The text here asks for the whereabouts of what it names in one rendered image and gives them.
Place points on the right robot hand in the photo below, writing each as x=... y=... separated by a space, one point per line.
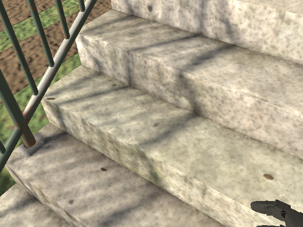
x=280 y=210

